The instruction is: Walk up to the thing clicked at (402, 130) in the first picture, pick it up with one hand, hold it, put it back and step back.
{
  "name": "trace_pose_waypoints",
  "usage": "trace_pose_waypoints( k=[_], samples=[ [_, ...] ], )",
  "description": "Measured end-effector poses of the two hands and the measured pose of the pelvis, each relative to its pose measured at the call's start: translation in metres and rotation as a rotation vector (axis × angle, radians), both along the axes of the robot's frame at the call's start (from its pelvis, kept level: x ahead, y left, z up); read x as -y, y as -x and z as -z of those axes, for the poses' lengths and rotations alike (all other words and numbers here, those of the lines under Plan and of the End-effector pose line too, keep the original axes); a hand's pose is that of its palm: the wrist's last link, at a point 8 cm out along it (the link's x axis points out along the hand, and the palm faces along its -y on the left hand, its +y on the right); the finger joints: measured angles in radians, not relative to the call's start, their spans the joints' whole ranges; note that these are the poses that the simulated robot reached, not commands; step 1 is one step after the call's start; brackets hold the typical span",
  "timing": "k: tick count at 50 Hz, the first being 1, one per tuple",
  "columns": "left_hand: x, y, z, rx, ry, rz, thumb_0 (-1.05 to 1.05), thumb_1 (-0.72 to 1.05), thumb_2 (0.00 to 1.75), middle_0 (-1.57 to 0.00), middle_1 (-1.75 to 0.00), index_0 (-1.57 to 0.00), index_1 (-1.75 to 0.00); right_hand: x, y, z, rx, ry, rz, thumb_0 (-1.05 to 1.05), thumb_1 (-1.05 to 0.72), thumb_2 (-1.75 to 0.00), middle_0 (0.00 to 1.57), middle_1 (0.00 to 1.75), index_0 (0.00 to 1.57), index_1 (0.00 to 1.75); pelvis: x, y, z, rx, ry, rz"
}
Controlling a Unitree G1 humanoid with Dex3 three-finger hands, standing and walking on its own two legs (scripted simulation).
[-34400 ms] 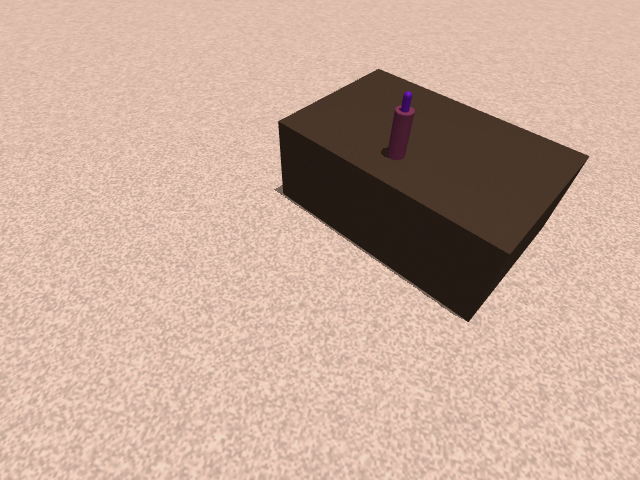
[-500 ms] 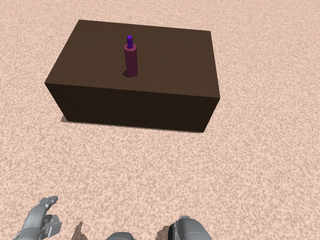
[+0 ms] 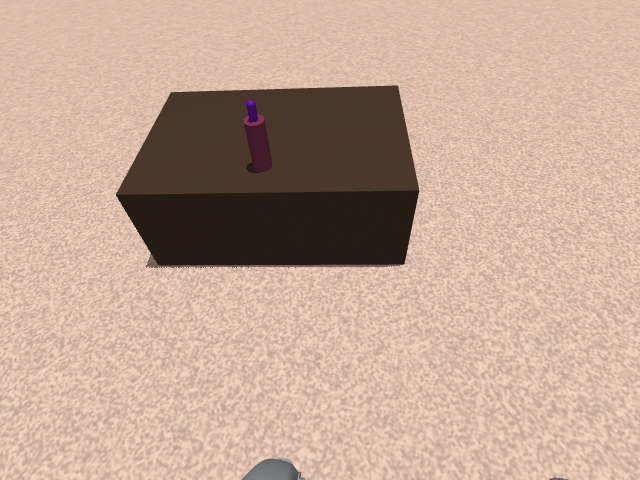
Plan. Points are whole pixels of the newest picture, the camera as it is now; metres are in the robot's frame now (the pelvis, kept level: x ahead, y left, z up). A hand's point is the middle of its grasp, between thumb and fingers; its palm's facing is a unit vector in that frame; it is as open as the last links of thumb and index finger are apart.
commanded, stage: step back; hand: left
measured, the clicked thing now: (257, 135) +1.12 +0.29 -0.25
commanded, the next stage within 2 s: stand in 1.00 s
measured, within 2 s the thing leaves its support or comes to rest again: neither
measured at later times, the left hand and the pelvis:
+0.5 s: hand out of the picture +0.05 +0.27 -0.15, palm faces +0.07 -0.92 -0.39, open 7.4 cm; pelvis -0.01 -0.01 +0.00, yaw +4 degrees
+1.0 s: hand out of the picture +0.10 +0.30 -0.15, palm faces +0.10 -0.92 -0.37, open 7.4 cm; pelvis +0.03 +0.02 +0.00, yaw +5 degrees
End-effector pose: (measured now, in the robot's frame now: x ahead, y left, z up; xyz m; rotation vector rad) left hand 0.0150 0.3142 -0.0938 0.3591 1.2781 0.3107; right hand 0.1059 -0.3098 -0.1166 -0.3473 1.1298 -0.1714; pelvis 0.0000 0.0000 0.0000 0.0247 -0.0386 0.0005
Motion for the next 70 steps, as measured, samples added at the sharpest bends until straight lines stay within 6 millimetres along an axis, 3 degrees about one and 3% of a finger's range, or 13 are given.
trace_pose_waypoints(
  k=[7,11,16,20,24,28,33,43,54,61,70],
  samples=[
    [-0.017,0.004,-0.002,0.109,-0.027,-0.014,0.01,0.90,0.90,-0.20,-0.30,-0.21,-0.30,-0.008,0.050,0.013,-0.135,0.002,-0.045,0.01,-0.91,-0.90,0.20,0.30,0.20,0.30,-0.004,0.019,0.005,-0.004,0.024,-0.076],
    [-0.027,0.007,0.008,0.108,-0.008,-0.020,0.01,0.90,0.90,-0.20,-0.30,-0.21,-0.30,-0.021,0.058,0.007,-0.122,-0.001,-0.038,0.01,-0.91,-0.90,0.20,0.30,0.20,0.30,-0.011,0.025,0.006,0.016,-0.022,-0.067],
    [-0.021,0.001,0.011,0.090,0.037,-0.008,0.01,0.90,0.90,-0.20,-0.30,-0.20,-0.30,-0.022,0.060,-0.007,-0.073,0.000,-0.021,0.01,-0.91,-0.90,0.21,0.30,0.21,0.30,-0.012,0.022,-0.001,0.008,0.007,-0.067],
    [-0.012,-0.011,0.010,0.095,0.050,0.014,0.01,0.90,0.90,-0.20,-0.30,-0.20,-0.30,-0.011,0.055,-0.012,-0.058,0.007,-0.010,0.01,-0.90,-0.90,0.21,0.30,0.21,0.30,-0.005,0.017,-0.003,0.004,0.012,-0.063],
    [0.002,-0.021,0.012,0.120,0.035,0.015,0.01,0.90,0.90,-0.20,-0.30,-0.20,-0.30,0.005,0.044,-0.002,-0.069,0.013,0.001,0.00,-0.90,-0.90,0.21,0.30,0.21,0.30,0.006,0.010,0.003,0.014,0.036,-0.063],
    [0.012,-0.024,0.010,0.131,0.038,-0.008,0.01,0.90,0.90,-0.20,-0.30,-0.21,-0.30,0.005,0.025,0.002,-0.082,0.011,-0.017,0.01,-0.91,-0.90,0.20,0.30,0.20,0.30,0.009,0.000,0.002,0.010,0.027,-0.074],
    [0.010,-0.030,0.006,0.130,0.041,-0.027,0.01,0.90,0.90,-0.20,-0.30,-0.21,-0.30,-0.004,0.001,0.003,-0.078,0.004,-0.053,0.01,-0.91,-0.90,0.20,0.30,0.20,0.30,0.002,-0.011,-0.001,0.004,0.024,-0.087],
    [-0.023,-0.055,0.018,0.115,0.048,-0.055,0.01,0.90,0.90,-0.20,-0.30,-0.21,-0.30,-0.044,-0.026,0.002,-0.070,-0.008,-0.068,0.00,-0.91,-0.90,0.20,0.30,0.20,0.30,-0.020,-0.025,0.002,0.003,0.019,-0.089],
    [-0.024,-0.073,0.013,0.107,0.073,-0.029,0.01,0.90,0.90,-0.20,-0.30,-0.20,-0.30,-0.062,-0.064,-0.013,0.001,-0.033,-0.078,0.00,-0.91,-0.90,0.21,0.30,0.21,0.30,-0.026,-0.033,-0.009,0.001,0.028,-0.083],
    [-0.012,-0.072,0.010,0.084,0.098,-0.011,0.01,0.90,0.90,-0.20,-0.30,-0.20,-0.30,-0.056,-0.065,-0.020,0.012,-0.030,-0.070,0.00,-0.91,-0.90,0.21,0.30,0.20,0.30,-0.025,-0.032,-0.015,0.005,0.023,-0.079],
    [-0.003,-0.062,0.009,0.055,0.103,-0.002,0.01,0.90,0.90,-0.20,-0.30,-0.20,-0.30,-0.041,-0.041,-0.019,-0.038,-0.025,-0.041,0.00,-0.91,-0.90,0.20,0.30,0.20,0.30,-0.018,-0.027,-0.018,0.006,0.024,-0.078]
  ],
)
